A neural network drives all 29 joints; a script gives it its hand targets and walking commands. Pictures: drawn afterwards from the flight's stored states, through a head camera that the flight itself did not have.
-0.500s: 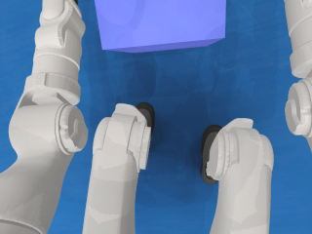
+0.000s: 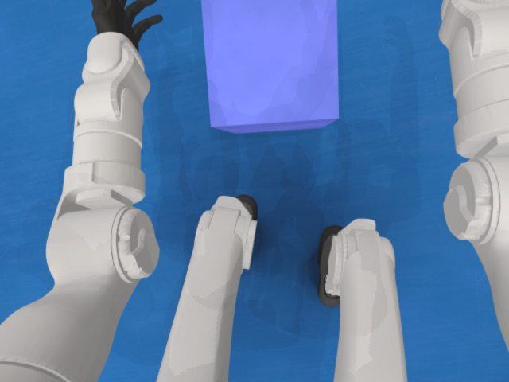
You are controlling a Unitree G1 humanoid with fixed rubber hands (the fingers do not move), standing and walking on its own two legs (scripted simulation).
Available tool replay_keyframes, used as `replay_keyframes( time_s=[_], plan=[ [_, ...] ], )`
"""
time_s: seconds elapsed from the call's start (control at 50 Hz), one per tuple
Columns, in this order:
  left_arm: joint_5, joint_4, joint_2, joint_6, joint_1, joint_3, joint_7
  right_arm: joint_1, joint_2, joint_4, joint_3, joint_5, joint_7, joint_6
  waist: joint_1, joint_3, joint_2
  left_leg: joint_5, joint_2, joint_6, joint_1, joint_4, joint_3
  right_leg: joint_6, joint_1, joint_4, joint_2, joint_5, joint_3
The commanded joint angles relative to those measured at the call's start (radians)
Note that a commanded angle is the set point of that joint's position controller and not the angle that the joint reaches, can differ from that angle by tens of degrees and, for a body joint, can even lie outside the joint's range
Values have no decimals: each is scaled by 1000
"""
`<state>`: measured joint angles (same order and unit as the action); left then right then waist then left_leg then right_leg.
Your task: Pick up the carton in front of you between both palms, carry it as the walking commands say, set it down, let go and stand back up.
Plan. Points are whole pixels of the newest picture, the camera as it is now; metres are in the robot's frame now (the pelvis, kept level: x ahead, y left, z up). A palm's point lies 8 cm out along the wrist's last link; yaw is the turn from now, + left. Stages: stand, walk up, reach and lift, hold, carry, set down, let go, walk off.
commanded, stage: set down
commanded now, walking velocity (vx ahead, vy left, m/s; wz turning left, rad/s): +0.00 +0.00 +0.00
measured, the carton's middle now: (273, 76) +0.53 +0.08 -0.37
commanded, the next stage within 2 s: let go in 0.40 s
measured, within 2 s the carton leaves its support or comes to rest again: neither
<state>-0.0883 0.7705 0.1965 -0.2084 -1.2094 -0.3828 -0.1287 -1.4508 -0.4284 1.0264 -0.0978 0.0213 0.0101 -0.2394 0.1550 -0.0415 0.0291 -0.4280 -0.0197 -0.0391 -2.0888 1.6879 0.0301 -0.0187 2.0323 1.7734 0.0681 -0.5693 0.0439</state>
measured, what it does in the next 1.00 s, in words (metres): rises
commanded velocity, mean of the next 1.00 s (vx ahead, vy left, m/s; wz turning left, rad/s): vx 0.00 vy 0.00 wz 0.00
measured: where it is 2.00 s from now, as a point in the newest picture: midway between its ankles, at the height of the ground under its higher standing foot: (284, 263)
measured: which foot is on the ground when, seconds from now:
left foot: down 0.00-1.00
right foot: down 0.00-1.00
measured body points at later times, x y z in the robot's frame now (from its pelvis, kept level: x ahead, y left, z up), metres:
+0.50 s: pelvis +0.03 +0.00 +0.13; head +0.34 +0.01 +0.46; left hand +0.51 +0.26 +0.03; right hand +0.61 -0.13 +0.03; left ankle +0.12 +0.13 -0.46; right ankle +0.08 -0.12 -0.46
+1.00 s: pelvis +0.08 +0.02 +0.24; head +0.26 +0.02 +0.65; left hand +0.36 +0.27 +0.15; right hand +0.43 -0.17 +0.13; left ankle +0.12 +0.13 -0.46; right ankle +0.08 -0.12 -0.46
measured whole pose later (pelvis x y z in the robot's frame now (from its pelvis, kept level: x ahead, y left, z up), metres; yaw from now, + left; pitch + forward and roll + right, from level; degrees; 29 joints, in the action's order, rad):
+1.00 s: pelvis +0.08 +0.02 +0.24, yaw -1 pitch +25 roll -1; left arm 0.00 0.50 0.20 -0.07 -0.19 -0.12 0.11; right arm -0.34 -0.16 0.60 -0.18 -0.08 0.04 -0.07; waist 0.10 0.05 -0.01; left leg -0.25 -0.02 0.01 -0.93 0.74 0.02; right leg -0.03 0.86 0.75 0.02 -0.33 0.08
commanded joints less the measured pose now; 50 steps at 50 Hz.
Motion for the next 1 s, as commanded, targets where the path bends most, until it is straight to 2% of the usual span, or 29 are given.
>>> replay_keyframes(
  time_s=[0.0, 0.16, 0.36, 0.4, 0.5, 0.56, 0.6, 0.66, 0.74, 0.84, 0.98],
  plan=[
    [-6, -154, 133, 2, -181, -4, 6, -297, -100, -159, -18, -8, -3, 2, 51, 1226, 149, 399, -46, -23, 767, -155, -148, -3, -607, -233, 40, 306, -97],
    [8, -193, 107, -14, -109, -9, 21, -219, -87, -171, -51, -30, -28, -10, 41, 1199, 130, 458, -49, -27, 865, -304, -137, -4, -685, -381, 42, 366, -89],
    [72, -190, 64, -1, -41, -46, 48, -152, -60, -131, -95, -72, -64, 13, 44, 1101, 116, 479, -41, -27, 978, -512, -125, -7, -814, -593, 36, 411, -70],
    [93, -185, 49, 7, -22, -51, 58, -122, -45, -122, -115, -92, -67, 20, 34, 1079, 112, 480, -39, -28, 995, -549, -124, -8, -842, -635, 33, 424, -67],
    [151, -206, 41, 30, 115, -46, 104, 44, 27, -175, -165, -148, -37, 35, 13, 1150, 100, 571, -44, -18, 1110, -624, -127, -17, -1000, -727, 35, 559, -54],
    [179, -241, 55, 44, 243, -14, 146, 200, 99, -267, -187, -173, 6, 43, 0, 1188, 88, 632, -47, -4, 1192, -667, -123, -24, -1106, -774, 36, 654, -45],
    [196, -269, 74, 54, 339, 11, 175, 312, 144, -341, -191, -179, 40, 51, -5, 1174, 73, 646, -46, 7, 1260, -699, -116, -28, -1149, -813, 38, 670, -41],
    [200, -309, 96, 70, 452, 57, 210, 445, 186, -450, -176, -169, 72, 71, -7, 1084, 40, 631, -38, 22, 1376, -755, -97, -29, -1148, -884, 36, 605, -45],
    [174, -330, 97, 89, 600, 117, 240, 603, 213, -543, -150, -154, 80, 99, -15, 916, 11, 557, -21, 27, 1514, -833, -69, -25, -1133, -980, 30, 455, -53],
    [124, -326, 84, 124, 807, 188, 254, 821, 209, -544, -125, -133, 55, 143, -40, 759, -2, 512, -4, 26, 1646, -915, -28, -12, -1169, -1057, 18, 364, -54],
    [76, -376, 76, 177, 1075, 270, 224, 1111, 188, -511, -84, -93, 24, 206, -63, 602, -55, 590, 6, 11, 1840, -998, 10, 6, -1256, -1138, 10, 361, -49]
  ],
)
